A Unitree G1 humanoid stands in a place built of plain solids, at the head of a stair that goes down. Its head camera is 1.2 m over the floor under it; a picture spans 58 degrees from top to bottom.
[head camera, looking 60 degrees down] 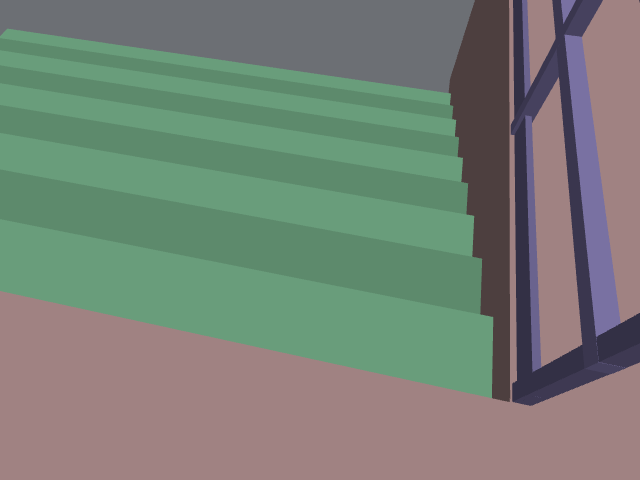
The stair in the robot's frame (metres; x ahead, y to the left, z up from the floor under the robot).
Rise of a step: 0.14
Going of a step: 0.29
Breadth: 3.95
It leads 12 degrees to the right of straight ahead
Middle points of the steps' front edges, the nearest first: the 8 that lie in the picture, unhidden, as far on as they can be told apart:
1.19 1.31 -0.27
1.47 1.25 -0.40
1.75 1.19 -0.54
2.04 1.12 -0.67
2.32 1.06 -0.81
2.60 1.00 -0.94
2.89 0.94 -1.08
3.17 0.88 -1.21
